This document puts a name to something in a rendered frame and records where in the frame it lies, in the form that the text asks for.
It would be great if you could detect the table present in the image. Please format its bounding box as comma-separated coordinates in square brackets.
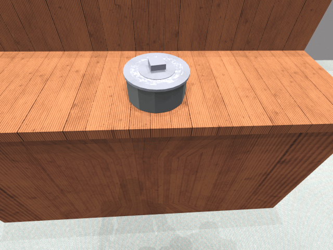
[0, 0, 333, 223]

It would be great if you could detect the knob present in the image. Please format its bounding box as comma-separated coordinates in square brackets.
[148, 56, 166, 71]

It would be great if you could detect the pot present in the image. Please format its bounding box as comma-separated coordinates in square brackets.
[126, 81, 186, 113]

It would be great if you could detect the lid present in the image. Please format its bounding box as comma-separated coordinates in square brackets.
[123, 53, 190, 92]

